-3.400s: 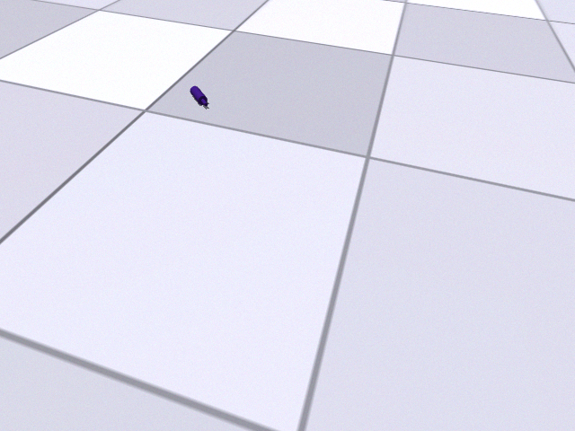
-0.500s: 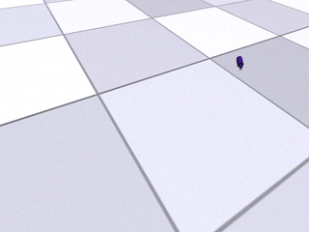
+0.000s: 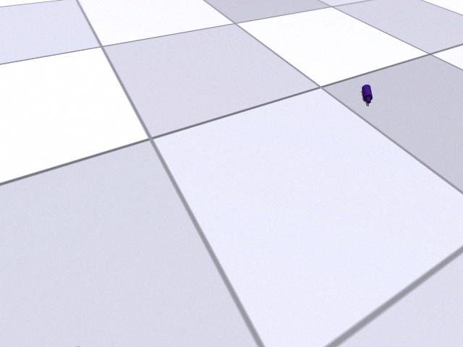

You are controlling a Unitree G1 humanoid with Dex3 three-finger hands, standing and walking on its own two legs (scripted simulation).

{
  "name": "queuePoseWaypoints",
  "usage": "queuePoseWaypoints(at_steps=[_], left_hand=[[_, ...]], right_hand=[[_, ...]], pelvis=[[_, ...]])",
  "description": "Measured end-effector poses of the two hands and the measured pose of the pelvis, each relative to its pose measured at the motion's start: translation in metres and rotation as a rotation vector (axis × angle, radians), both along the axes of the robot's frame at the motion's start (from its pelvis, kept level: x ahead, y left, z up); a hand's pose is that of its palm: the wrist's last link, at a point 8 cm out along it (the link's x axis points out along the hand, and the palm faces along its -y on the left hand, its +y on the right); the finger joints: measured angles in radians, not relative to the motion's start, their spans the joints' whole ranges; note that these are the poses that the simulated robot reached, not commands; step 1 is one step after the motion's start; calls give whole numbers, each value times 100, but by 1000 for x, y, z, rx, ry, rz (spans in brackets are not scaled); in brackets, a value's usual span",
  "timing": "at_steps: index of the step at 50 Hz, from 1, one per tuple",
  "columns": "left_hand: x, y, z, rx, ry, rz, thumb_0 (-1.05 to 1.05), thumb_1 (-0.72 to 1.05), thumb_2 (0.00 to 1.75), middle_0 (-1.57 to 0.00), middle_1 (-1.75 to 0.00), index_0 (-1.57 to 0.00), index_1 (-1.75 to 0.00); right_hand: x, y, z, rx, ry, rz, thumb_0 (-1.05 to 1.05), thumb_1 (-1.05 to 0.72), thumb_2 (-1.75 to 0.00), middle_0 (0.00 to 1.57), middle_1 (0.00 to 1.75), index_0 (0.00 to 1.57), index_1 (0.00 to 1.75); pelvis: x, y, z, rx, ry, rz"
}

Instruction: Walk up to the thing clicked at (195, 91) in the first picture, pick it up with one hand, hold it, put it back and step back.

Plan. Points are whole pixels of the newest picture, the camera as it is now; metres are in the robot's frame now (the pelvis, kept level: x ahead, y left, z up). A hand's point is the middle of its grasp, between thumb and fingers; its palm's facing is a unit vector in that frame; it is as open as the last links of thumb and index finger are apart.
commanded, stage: walk up
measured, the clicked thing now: (367, 94) +2.06 -1.02 -0.74
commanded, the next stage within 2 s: stand in 0.10 s
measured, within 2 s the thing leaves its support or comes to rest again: neither
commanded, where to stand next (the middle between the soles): +0.05 -0.01 m, yaw -3 degrees
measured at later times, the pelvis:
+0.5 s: pelvis +0.00 -0.01 +0.00, yaw -1 degrees
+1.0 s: pelvis +0.00 -0.01 +0.01, yaw -2 degrees
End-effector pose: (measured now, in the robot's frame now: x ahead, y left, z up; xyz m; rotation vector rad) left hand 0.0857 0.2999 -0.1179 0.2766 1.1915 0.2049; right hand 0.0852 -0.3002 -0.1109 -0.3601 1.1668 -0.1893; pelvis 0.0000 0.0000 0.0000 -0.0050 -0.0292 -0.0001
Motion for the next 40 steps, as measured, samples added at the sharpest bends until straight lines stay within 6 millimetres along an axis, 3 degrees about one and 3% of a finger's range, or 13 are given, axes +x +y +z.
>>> queuePoseWaypoints(at_steps=[14,33,40], left_hand=[[-6,-6,4,14,27,-3,0,90,90,-21,-30,-20,-30],[-12,-5,6,30,51,-32,0,90,90,-21,-30,-20,-30],[-9,-7,4,23,56,-40,0,90,90,-21,-30,-20,-30]], right_hand=[[6,-1,-2,26,-3,-22,1,-90,-90,21,30,21,30],[-36,-4,-8,41,83,-72,1,-90,-90,21,30,21,30],[-41,-6,-7,31,99,-85,1,-90,-90,21,30,21,30]], pelvis=[[2,-4,3,0,-16,-18],[-4,-6,5,4,-12,-30],[-1,-6,5,4,-9,-35]])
